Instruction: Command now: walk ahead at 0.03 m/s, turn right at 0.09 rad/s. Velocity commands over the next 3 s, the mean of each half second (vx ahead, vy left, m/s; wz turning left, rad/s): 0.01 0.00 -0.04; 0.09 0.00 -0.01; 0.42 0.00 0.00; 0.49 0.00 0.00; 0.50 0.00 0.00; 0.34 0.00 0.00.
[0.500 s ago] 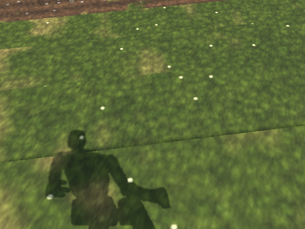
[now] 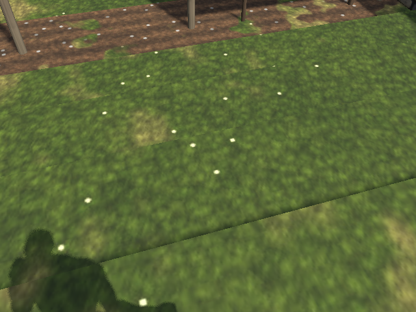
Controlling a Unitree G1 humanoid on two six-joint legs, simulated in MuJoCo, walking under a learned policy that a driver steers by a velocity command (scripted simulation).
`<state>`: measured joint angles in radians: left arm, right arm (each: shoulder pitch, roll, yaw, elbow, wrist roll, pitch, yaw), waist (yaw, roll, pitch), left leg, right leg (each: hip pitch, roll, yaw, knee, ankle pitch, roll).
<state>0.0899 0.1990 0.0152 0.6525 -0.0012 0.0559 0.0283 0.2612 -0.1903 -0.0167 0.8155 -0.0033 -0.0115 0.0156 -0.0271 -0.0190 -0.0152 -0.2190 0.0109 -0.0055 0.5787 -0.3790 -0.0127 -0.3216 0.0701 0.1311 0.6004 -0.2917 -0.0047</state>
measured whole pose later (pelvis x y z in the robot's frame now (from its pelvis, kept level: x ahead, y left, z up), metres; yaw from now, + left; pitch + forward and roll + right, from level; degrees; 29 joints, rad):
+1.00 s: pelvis +0.03 -0.01 +0.01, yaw +1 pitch +1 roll +1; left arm 0.32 0.22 0.03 1.05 -0.03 -0.04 0.02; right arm 0.42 -0.21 -0.05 1.07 0.03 0.00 -0.04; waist -0.02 0.00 -0.05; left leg -0.05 -0.02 -0.03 0.34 -0.31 0.02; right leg -0.23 0.01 0.00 0.54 -0.37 -0.06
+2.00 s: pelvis +0.58 +0.01 -0.19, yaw +1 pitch +3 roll +2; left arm 0.01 0.22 0.04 0.79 -0.01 -0.09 -0.03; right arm 0.43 -0.26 -0.05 1.02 0.01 -0.04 -0.01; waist -0.08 -0.01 -0.01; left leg -0.02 -0.09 0.02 0.36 -0.39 0.06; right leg -0.55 -0.03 0.01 0.55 -0.03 -0.07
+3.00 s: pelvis +1.08 +0.17 -0.38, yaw +2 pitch +2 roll +0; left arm 0.22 0.21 0.05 0.85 -0.01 -0.03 0.07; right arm 0.28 -0.17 -0.02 1.02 -0.03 -0.05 0.01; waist 0.00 -0.06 0.04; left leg -0.31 -0.01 0.07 0.56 -0.28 0.05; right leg -0.72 -0.08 0.04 1.19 -0.25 0.04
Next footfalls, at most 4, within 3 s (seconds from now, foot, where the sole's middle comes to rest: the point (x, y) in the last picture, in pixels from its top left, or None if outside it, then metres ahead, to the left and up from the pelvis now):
1.58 left None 0.49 0.10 -0.96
2.02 right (231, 267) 0.76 -0.10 -0.96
2.76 left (148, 219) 1.11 0.27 -1.15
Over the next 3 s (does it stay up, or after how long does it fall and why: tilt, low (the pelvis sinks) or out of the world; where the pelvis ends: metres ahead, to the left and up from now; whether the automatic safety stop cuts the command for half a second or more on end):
stays up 1.08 0.17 -0.38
